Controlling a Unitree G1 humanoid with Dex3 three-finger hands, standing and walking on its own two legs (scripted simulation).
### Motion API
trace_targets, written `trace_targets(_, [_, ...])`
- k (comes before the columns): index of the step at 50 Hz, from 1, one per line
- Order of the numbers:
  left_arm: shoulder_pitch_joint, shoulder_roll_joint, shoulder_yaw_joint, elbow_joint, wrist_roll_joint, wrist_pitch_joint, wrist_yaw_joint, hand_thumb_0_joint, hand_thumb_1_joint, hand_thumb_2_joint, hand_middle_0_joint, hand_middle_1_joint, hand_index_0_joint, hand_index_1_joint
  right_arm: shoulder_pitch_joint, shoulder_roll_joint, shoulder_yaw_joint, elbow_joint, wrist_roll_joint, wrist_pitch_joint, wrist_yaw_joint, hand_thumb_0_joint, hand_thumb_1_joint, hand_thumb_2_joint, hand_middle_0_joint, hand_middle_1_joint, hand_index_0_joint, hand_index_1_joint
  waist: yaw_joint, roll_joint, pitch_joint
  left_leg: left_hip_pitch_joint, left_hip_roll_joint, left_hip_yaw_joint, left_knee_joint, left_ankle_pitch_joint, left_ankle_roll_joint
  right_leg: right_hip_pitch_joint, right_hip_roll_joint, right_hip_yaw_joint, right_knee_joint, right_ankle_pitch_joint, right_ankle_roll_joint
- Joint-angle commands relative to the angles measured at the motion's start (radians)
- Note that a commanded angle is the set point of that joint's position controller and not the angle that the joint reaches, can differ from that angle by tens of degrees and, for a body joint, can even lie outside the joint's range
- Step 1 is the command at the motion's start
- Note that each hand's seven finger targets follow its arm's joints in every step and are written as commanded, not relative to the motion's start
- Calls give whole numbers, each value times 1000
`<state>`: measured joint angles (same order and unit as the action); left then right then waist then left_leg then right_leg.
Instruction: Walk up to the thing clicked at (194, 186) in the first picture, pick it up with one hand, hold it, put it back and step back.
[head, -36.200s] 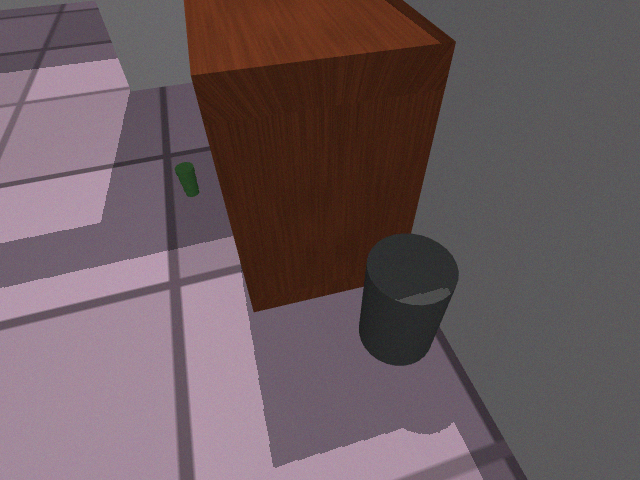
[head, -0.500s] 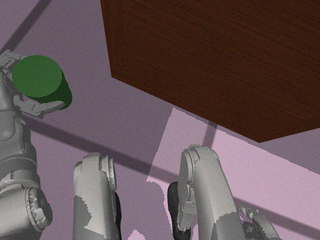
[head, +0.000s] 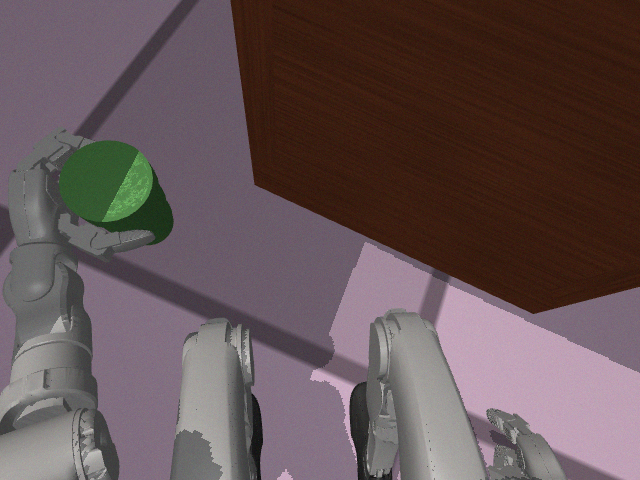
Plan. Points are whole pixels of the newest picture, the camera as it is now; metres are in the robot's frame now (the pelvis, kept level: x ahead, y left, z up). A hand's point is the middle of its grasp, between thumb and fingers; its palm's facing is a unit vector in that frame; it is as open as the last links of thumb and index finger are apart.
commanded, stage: lift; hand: left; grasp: from above
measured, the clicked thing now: (131, 204) +0.44 +0.23 -0.02
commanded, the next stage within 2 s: hold in 1.72 s
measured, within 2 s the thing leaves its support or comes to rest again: neither
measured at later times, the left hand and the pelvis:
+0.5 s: hand (10, 139) +0.40 +0.23 +0.17, palm faces +0.18 -0.98 -0.04, open 11.0 cm; pelvis +0.03 +0.00 +0.15, yaw +2 degrees
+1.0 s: hand out of the picture +0.39 +0.23 +0.28, palm faces +0.20 -0.98 -0.03, open 11.0 cm; pelvis +0.05 +0.01 +0.25, yaw +3 degrees
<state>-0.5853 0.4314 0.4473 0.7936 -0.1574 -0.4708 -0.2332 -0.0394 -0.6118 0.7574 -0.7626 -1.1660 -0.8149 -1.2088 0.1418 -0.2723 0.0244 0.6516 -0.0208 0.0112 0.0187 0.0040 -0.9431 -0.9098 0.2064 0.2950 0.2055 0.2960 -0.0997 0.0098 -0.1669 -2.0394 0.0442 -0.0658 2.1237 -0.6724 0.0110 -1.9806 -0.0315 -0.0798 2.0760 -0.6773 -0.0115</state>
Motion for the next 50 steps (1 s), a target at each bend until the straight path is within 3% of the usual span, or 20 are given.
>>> trace_targets(1, [-322,235,29,-373,-45,-55,14,0,-131,1170,-1259,-1412,-1295,-1398,121,-193,-78,-87,15,-32,-24,0,-937,-904,199,299,199,299,23,176,-659,547,-23,-3,-346,92,15,373,37,15,-307,130,-33])
trace_targets(7, [-197,196,1,-494,-50,1,51,0,-72,1185,-1247,-1409,-1281,-1396,101,-175,-85,-113,35,-39,-43,0,-928,-903,200,299,199,299,44,151,-644,644,-19,-9,-445,78,14,478,36,30,-414,124,-29])
trace_targets(10, [-157,154,-25,-584,-70,26,62,0,-49,1188,-1238,-1402,-1272,-1390,99,-163,-86,-117,45,-47,-52,0,-931,-903,200,299,199,299,37,134,-651,693,-18,1,-471,144,17,563,37,41,-469,185,-23])
trace_targets(11, [-132,168,-8,-586,-72,39,75,0,-77,1184,-1231,-1396,-1263,-1385,96,-161,-86,-122,50,-48,-55,0,-925,-902,200,300,199,299,48,123,-640,703,-19,2,-494,135,17,598,37,45,-496,175,-22])
trace_targets(12, [-79,136,-31,-602,-75,49,80,0,-70,1176,-1218,-1387,-1253,-1374,85,-159,-89,-129,53,-53,-58,0,-924,-901,200,299,199,299,47,118,-623,719,-20,4,-513,131,18,612,37,49,-520,172,-21])
trace_targets(16, [-29,118,-61,-671,-57,82,113,0,-58,1181,-1210,-1387,-1244,-1374,88,-152,-96,-130,59,-61,-68,0,-925,-902,200,300,199,300,39,126,-604,817,-18,-3,-586,169,15,684,38,49,-590,216,-19])
trace_targets(17, [24,109,-55,-672,-59,90,122,0,-65,1179,-1204,-1384,-1239,-1370,84,-152,-97,-132,63,-62,-69,0,-924,-901,200,299,199,299,52,119,-593,854,-18,-12,-617,174,12,695,39,43,-605,221,-20])
trace_targets(18, [40,86,-91,-688,-58,98,120,0,-59,1177,-1206,-1383,-1242,-1369,80,-148,-95,-135,64,-67,-71,0,-925,-901,200,299,200,299,46,119,-589,882,-18,-10,-633,190,12,716,40,43,-627,234,-19])
trace_targets(20, [91,90,-70,-700,-66,108,129,0,-46,1197,-1224,-1408,-1261,-1392,88,-148,-96,-133,67,-70,-75,0,-924,-901,200,299,200,299,51,103,-579,936,-17,-19,-674,243,10,774,41,35,-662,277,-17])
trace_targets(21, [111,71,-97,-711,-65,114,131,0,-48,1203,-1219,-1407,-1257,-1391,81,-142,-94,-136,68,-76,-75,0,-923,-901,200,299,200,299,54,104,-569,958,-17,-12,-686,266,11,798,42,38,-680,298,-16])
trace_targets(24, [121,43,-123,-730,-68,124,146,0,-50,1203,-1218,-1405,-1254,-1390,83,-130,-89,-133,70,-84,-79,0,-920,-900,200,300,200,300,43,92,-505,1000,-19,-2,-742,265,11,863,45,42,-751,305,-12])
trace_targets(26, [92,59,-102,-715,-64,124,162,0,-72,1204,-1216,-1399,-1249,-1389,78,-130,-88,-126,72,-92,-83,0,-917,-899,200,300,200,300,36,75,-435,997,-19,-5,-786,221,10,885,45,46,-787,278,-11])
trace_targets(30, [102,2,-161,-665,-53,121,169,0,-87,1204,-1221,-1408,-1255,-1397,95,-118,-83,-115,66,-104,-82,0,-919,-899,200,300,200,300,26,79,-384,1078,-18,-7,-850,251,5,934,42,41,-845,306,-11])
trace_targets(34, [133,7,-167,-643,-40,115,160,0,-88,1182,-1238,-1398,-1269,-1389,99,-121,-83,-120,62,-110,-74,0,-924,-900,200,300,200,300,56,107,-374,1182,-15,-6,-924,313,-5,996,40,33,-897,347,-16])
trace_targets(35, [134,-11,-195,-665,-38,113,155,0,-111,1185,-1239,-1405,-1271,-1395,96,-121,-84,-125,61,-110,-71,0,-924,-900,200,300,200,300,57,116,-383,1219,-15,-5,-942,321,-7,1009,40,31,-913,349,-17])
trace_targets(37, [163,-28,-204,-669,-42,110,152,0,-106,1175,-1241,-1397,-1271,-1388,95,-122,-82,-129,58,-114,-65,0,-924,-900,200,300,200,300,70,124,-373,1271,-11,-14,-979,357,-15,1029,42,21,-929,366,-18])
trace_targets(38, [167,-16,-190,-668,-43,110,152,0,-102,1172,-1242,-1391,-1271,-1384,104,-120,-82,-125,58,-113,-65,0,-925,-901,200,300,200,300,66,111,-383,1279,-12,-7,-983,380,-12,1057,43,21,-946,389,-17])
trace_targets(39, [145,-32,-207,-673,-45,106,150,0,-110,1169,-1245,-1395,-1275,-1386,103,-120,-81,-125,55,-114,-64,0,-926,-900,200,300,200,300,59,123,-370,1293,-11,-10,-1000,375,-15,1061,44,20,-955,383,-18])
trace_targets(43, [140,-11,-170,-684,-42,88,184,0,-124,1172,-1246,-1396,-1273,-1391,95,-104,-72,-130,53,-116,-65,0,-929,-901,200,300,199,300,61,74,-328,1277,-18,-4,-1051,311,-6,1127,43,25,-1006,355,-11])
trace_targets(50, [119,-38,-231,-700,-20,61,189,0,-47,1178,-1228,-1379,-1252,-1374,89,-105,-73,-131,44,-121,-71,0,-929,-902,200,299,199,299,58,102,-290,1366,-15,-4,-1143,276,-11,1167,44,25,-1070,336,-10])
